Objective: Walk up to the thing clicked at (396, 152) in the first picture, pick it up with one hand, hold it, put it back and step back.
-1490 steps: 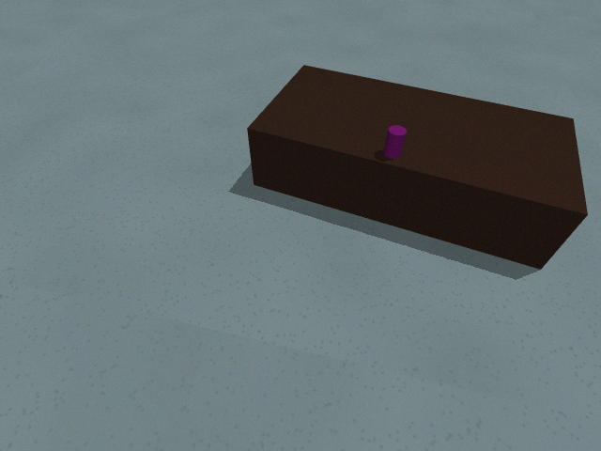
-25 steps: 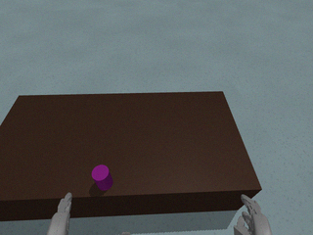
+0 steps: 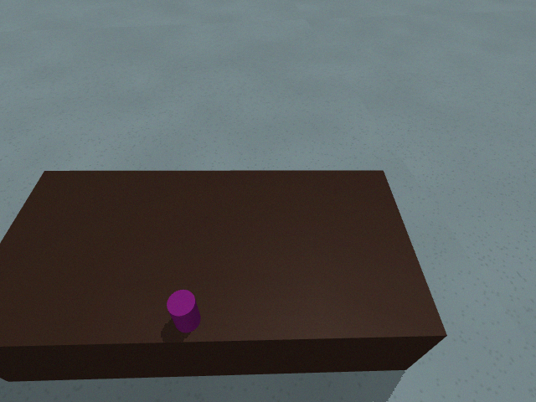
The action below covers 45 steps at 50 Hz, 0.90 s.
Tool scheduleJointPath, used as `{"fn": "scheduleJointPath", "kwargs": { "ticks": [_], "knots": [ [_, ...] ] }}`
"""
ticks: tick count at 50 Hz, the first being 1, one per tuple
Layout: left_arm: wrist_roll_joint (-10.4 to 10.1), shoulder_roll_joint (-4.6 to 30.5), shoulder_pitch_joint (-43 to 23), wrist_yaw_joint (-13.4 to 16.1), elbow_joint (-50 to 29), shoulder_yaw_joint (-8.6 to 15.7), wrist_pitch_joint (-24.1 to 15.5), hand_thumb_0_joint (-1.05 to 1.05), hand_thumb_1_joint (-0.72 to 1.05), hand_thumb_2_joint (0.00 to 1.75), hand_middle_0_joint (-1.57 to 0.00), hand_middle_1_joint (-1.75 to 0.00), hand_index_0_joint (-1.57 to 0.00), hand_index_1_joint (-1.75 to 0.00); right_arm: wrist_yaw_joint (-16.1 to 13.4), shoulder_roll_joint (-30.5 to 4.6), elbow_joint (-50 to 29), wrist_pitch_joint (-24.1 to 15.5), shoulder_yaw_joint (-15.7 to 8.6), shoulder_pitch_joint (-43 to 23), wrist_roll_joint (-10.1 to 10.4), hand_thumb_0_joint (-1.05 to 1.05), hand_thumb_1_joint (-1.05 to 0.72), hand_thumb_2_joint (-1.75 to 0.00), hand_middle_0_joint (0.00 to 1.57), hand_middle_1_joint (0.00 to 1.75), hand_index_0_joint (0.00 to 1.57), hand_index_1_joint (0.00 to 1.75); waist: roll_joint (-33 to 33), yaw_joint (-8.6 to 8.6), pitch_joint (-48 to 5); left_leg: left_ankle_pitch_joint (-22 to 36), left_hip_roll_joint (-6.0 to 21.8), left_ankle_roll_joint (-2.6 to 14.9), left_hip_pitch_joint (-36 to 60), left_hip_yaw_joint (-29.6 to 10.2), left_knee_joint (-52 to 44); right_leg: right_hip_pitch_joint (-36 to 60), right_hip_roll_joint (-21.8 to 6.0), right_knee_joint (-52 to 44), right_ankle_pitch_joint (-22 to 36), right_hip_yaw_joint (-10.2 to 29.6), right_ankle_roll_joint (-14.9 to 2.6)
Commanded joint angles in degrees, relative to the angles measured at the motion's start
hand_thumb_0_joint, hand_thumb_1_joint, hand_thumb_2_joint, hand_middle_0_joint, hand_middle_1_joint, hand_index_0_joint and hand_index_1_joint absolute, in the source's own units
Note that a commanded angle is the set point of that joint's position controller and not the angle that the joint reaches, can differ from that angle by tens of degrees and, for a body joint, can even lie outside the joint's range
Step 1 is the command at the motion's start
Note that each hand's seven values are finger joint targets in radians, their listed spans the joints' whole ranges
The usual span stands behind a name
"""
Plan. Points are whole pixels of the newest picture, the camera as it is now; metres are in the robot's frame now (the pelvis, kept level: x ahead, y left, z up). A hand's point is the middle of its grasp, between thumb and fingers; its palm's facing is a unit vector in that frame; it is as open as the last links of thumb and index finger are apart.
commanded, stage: stand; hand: left
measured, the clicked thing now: (184, 311) +0.41 +0.23 -0.37
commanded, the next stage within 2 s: none
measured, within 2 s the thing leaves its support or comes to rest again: neither
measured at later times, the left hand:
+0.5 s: hand out of the picture +0.02 +0.26 -0.14, palm faces -0.02 -0.94 -0.34, open 7.4 cm
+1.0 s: hand out of the picture +0.05 +0.25 -0.14, palm faces -0.03 -0.94 -0.33, open 7.4 cm
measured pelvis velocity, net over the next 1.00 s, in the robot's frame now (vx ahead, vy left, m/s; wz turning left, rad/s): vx -0.01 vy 0.00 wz -0.01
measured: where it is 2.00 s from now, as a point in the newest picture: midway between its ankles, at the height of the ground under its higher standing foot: outside the picture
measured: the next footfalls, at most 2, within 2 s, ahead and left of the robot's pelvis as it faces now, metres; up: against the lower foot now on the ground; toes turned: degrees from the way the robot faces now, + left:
none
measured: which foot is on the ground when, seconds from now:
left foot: down 0.00-1.00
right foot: down 0.00-1.00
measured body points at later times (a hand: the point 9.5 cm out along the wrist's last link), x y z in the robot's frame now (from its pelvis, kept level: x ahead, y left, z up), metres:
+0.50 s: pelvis -0.02 +0.01 +0.02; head -0.03 +0.01 +0.47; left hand +0.02 +0.30 -0.12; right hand +0.04 -0.29 -0.11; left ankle +0.04 +0.12 -0.72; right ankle -0.04 -0.14 -0.72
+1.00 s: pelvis -0.01 +0.00 +0.02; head +0.00 +0.00 +0.47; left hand +0.05 +0.29 -0.12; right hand +0.05 -0.30 -0.11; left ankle +0.04 +0.12 -0.72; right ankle -0.04 -0.14 -0.72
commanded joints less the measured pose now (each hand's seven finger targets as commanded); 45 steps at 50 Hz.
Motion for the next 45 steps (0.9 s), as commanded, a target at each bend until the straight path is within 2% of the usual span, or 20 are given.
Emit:
{"fn": "scheduleJointPath", "kwargs": {
  "ticks": [1,4,5,7,11,13,14,20,23,24,25,26,27,28,29,33,34,37,42,45],
  "knots": [
    [-0.5,9.6,-2.4,0.9,-0.9,2.2,-1.6,0.00,0.90,0.90,-0.20,-0.30,-0.20,-0.30,-0.6,-11.3,-1.7,-1.9,-2.2,-3.1,0.0,0.00,-0.90,-0.90,0.20,0.30,0.20,0.30,3.2,0.31,-3.8,14.0,5.2,3.01,8.7,-8.0,-11.2,-0.4,-3.0,-9.7,15.9,3.3,-3.71],
    [-0.6,9.8,-3.0,0.7,1.9,1.9,-1.3,0.00,0.90,0.90,-0.20,-0.30,-0.20,-0.30,-0.7,-11.4,0.0,-1.7,-1.9,-4.4,0.2,0.00,-0.90,-0.90,0.20,0.30,0.20,0.30,3.5,0.29,-2.6,10.4,5.4,2.52,9.8,-8.4,-14.9,0.4,-3.0,-12.7,13.5,3.1,-3.30],
    [-0.6,10.1,-3.3,0.6,2.9,1.9,-1.3,0.00,0.90,0.90,-0.20,-0.30,-0.20,-0.30,-0.7,-11.4,0.7,-1.8,-1.7,-4.4,0.4,0.00,-0.90,-0.90,0.20,0.30,0.20,0.30,2.2,0.20,-2.1,12.1,5.2,2.27,10.4,-8.0,-15.0,0.9,-3.4,-13.5,14.5,3.4,-3.41],
    [-0.6,10.1,-4.3,0.4,4.2,1.7,-1.2,0.00,0.90,0.90,-0.20,-0.30,-0.20,-0.30,-0.7,-11.5,1.9,-1.7,-1.7,-4.3,0.4,0.00,-0.90,-0.90,0.20,0.30,0.20,0.30,2.3,-0.03,-1.8,10.4,5.2,1.84,10.8,-7.6,-16.6,1.7,-3.5,-15.0,13.3,3.5,-3.19],
    [-0.5,10.2,-4.4,0.1,6.9,1.4,-1.2,0.00,0.90,0.90,-0.20,-0.30,-0.20,-0.30,-0.6,-12.0,3.7,-1.5,-1.6,-5.2,0.6,0.00,-0.90,-0.90,0.20,0.30,0.20,0.30,2.8,-0.30,0.6,1.8,5.4,1.42,10.9,-8.5,-20.6,0.8,-3.3,-17.4,9.8,3.2,-2.85],
    [-0.4,10.4,-4.7,0.0,7.7,1.4,-1.4,0.00,0.90,0.90,-0.20,-0.30,-0.20,-0.30,-0.5,-12.0,4.3,-1.4,-1.7,-5.6,0.7,0.00,-0.90,-0.90,0.20,0.30,0.20,0.30,2.2,-0.25,0.8,0.9,5.3,1.47,10.6,-8.2,-21.1,1.0,-3.5,-18.6,9.2,3.3,-2.84],
    [-0.4,10.6,-5.2,-0.1,8.1,1.4,-1.4,0.00,0.90,0.90,-0.20,-0.30,-0.20,-0.30,-0.4,-11.6,4.5,-1.5,-1.6,-5.5,0.7,0.00,-0.90,-0.90,0.20,0.30,0.20,0.30,1.3,-0.47,0.8,2.3,5.2,1.27,11.3,-8.1,-21.3,1.1,-3.7,-18.7,10.0,3.5,-2.90],
    [-0.3,10.5,-5.1,-0.3,10.3,1.2,-1.4,0.00,0.90,0.90,-0.20,-0.30,-0.20,-0.30,-0.2,-12.2,5.7,-1.1,-1.8,-6.6,0.8,0.00,-0.90,-0.90,0.20,0.30,0.20,0.30,1.8,-0.34,2.1,-2.5,5.3,0.99,9.2,-8.4,-22.9,0.9,-3.7,-20.4,6.3,3.6,-2.71],
    [-0.4,10.9,-5.5,-0.4,10.8,1.3,-1.5,0.00,0.90,0.90,-0.20,-0.30,-0.20,-0.30,-0.1,-11.7,6.4,-1.1,-1.6,-5.9,0.9,0.00,-0.90,-0.90,0.20,0.30,0.20,0.30,1.5,-0.74,1.2,0.3,5.1,0.77,10.7,-7.7,-22.3,0.9,-4.3,-21.0,7.0,4.3,-2.88],
    [-0.4,10.6,-5.3,-0.4,10.9,1.1,-1.6,0.00,0.90,0.90,-0.20,-0.30,-0.20,-0.30,0.0,-11.7,6.5,-1.1,-1.5,-5.9,0.9,0.00,-0.90,-0.90,0.20,0.30,0.20,0.30,2.2,-0.64,0.7,-0.9,5.1,0.78,10.3,-7.8,-22.4,1.0,-4.1,-21.2,6.4,4.0,-2.78],
    [-0.4,10.9,-5.0,-0.4,11.2,1.2,-1.6,0.00,0.90,0.90,-0.20,-0.30,-0.20,-0.30,0.0,-12.3,6.5,-1.2,-1.7,-6.8,0.9,0.00,-0.90,-0.90,0.20,0.30,0.20,0.30,1.6,-0.38,0.7,0.6,5.1,0.97,11.4,-7.6,-21.7,0.9,-4.5,-21.7,7.1,4.5,-2.87],
    [-0.4,11.0,-5.5,-0.4,11.3,1.2,-1.6,0.00,0.90,0.90,-0.20,-0.30,-0.20,-0.30,0.0,-12.3,6.7,-1.1,-1.6,-6.1,0.9,0.00,-0.90,-0.90,0.20,0.30,0.20,0.30,2.0,-0.86,0.2,-0.4,5.1,0.92,10.9,-7.6,-22.1,1.1,-4.3,-21.5,6.8,4.2,-2.77],
    [-0.4,11.2,-5.2,-0.4,11.5,1.2,-1.6,0.00,0.90,0.90,-0.20,-0.30,-0.20,-0.30,0.1,-12.3,6.8,-1.1,-1.5,-6.7,1.0,0.00,-0.90,-0.90,0.20,0.30,0.20,0.30,1.5,-0.57,0.7,0.9,5.1,0.88,12.0,-7.6,-21.8,0.2,-4.5,-21.8,7.4,4.5,-2.88],
    [-0.5,11.5,-5.6,-0.4,11.6,1.4,-1.7,0.00,0.90,0.90,-0.20,-0.30,-0.20,-0.30,0.1,-12.0,6.9,-1.2,-1.5,-6.0,1.1,0.00,-0.90,-0.90,0.20,0.30,0.20,0.30,0.8,-0.98,-0.4,2.7,5.1,1.00,12.6,-7.2,-21.3,0.9,-4.7,-21.8,8.7,4.6,-2.96],
    [-0.5,11.5,-5.9,-0.4,11.5,1.3,-1.8,0.00,0.90,0.90,-0.20,-0.30,-0.20,-0.30,0.0,-11.8,7.0,-1.4,-1.4,-6.0,1.1,0.00,-0.90,-0.90,0.20,0.30,0.20,0.30,0.3,-0.98,-0.9,6.1,5.2,0.95,13.8,-6.9,-20.7,1.4,-5.1,-21.7,11.3,4.9,-2.96],
    [-0.7,11.7,-6.0,-0.3,12.0,1.4,-1.6,0.00,0.90,0.90,-0.20,-0.30,-0.20,-0.30,-0.1,-12.4,7.6,-1.3,-1.2,-6.1,1.1,0.00,-0.90,-0.90,0.20,0.30,0.20,0.30,1.1,-0.88,-0.1,5.0,5.3,0.98,12.9,-6.9,-21.4,1.6,-4.7,-21.3,11.2,4.4,-2.79],
    [-0.7,11.3,-6.1,-0.3,12.2,1.3,-1.6,0.00,0.90,0.90,-0.20,-0.30,-0.20,-0.30,-0.1,-12.4,7.5,-1.3,-1.0,-6.6,1.1,0.00,-0.90,-0.90,0.20,0.30,0.20,0.30,1.3,-0.81,0.5,6.2,5.4,1.17,12.8,-6.7,-21.1,1.7,-4.9,-21.3,12.2,4.5,-2.83],
    [-0.8,11.0,-5.5,-0.4,12.7,1.3,-1.4,0.00,0.90,0.90,-0.20,-0.30,-0.20,-0.30,-0.1,-12.9,7.7,-1.1,-1.0,-6.3,1.2,0.00,-0.90,-0.90,0.20,0.30,0.20,0.30,1.2,-0.72,1.5,4.3,5.3,1.01,12.0,-6.9,-21.8,1.5,-4.5,-21.5,10.4,4.3,-2.80],
    [-0.7,11.6,-6.7,-0.4,12.6,1.5,-1.5,0.00,0.90,0.90,-0.20,-0.30,-0.20,-0.30,-0.1,-12.7,7.8,-1.2,-0.7,-6.3,1.3,0.00,-0.90,-0.90,0.20,0.30,0.20,0.30,0.3,-1.06,0.3,7.3,5.3,0.96,13.4,-6.5,-20.9,1.8,-4.9,-22.1,12.0,4.4,-2.79],
    [-0.8,11.6,-6.8,-0.4,12.5,1.5,-1.6,0.00,0.90,0.90,-0.20,-0.30,-0.20,-0.30,-0.2,-12.7,8.0,-1.3,-0.7,-6.4,1.2,0.00,-0.90,-0.90,0.20,0.30,0.20,0.30,-0.1,-0.93,-0.8,11.2,5.6,1.08,14.5,-6.3,-20.4,3.0,-5.2,-22.1,15.0,4.5,-2.74]
  ]
}}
